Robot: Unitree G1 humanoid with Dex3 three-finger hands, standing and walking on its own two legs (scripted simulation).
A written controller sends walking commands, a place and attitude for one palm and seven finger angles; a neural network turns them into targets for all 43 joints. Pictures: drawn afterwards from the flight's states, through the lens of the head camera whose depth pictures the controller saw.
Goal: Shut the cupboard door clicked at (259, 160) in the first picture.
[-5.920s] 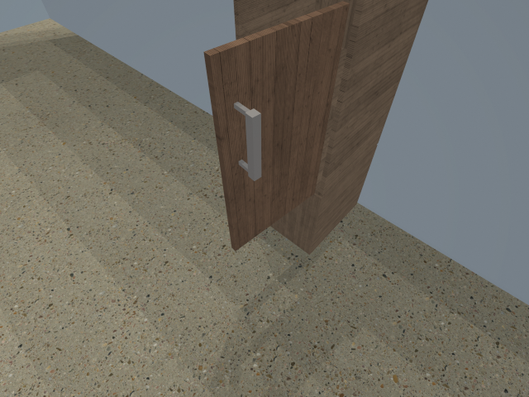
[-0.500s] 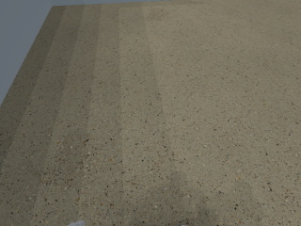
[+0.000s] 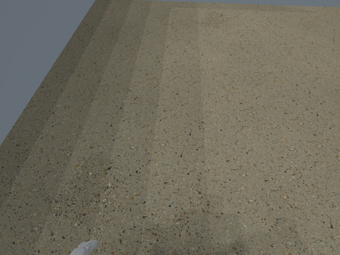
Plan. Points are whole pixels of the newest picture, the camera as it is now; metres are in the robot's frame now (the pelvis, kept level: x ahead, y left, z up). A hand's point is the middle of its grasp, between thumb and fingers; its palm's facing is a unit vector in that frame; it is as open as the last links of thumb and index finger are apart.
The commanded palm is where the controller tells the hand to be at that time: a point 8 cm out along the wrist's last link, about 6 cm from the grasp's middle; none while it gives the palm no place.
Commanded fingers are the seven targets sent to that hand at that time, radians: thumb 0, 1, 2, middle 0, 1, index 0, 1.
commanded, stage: walk to a spot facing it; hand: left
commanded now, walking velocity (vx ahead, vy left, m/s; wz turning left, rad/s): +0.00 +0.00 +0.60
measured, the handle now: out of the picture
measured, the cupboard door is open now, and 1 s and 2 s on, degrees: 84 84 84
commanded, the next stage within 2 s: none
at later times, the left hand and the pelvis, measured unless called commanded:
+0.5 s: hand out of the picture +0.04 +0.20 -0.18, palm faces +0.35 -0.90 -0.28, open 7.4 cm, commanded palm none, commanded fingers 0.00 0.90 0.90 -0.20 -0.30 -0.20 -0.30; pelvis +0.07 -0.03 -0.01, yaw +20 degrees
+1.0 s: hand out of the picture +0.05 +0.13 -0.17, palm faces +0.62 -0.76 -0.22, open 7.4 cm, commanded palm none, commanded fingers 0.00 0.90 0.90 -0.20 -0.30 -0.20 -0.30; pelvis +0.12 -0.06 -0.01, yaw +39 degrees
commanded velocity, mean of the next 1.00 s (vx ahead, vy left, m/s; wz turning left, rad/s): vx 0.00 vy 0.00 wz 0.60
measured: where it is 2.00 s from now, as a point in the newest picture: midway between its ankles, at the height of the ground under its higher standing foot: outside the picture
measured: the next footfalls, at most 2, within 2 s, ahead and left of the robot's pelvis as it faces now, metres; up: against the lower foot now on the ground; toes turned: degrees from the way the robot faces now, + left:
right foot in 0.04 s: +0.05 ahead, -0.14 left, +0.00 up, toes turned -1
left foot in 0.38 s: +0.09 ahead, +0.10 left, +0.00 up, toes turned +23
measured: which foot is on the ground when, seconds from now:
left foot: down 0.00-0.04, up 0.06-0.36, down 0.38-0.70, up 0.72-1.00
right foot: up 0.00-0.02, down 0.04-0.38, up 0.40-0.68, down 0.70-1.00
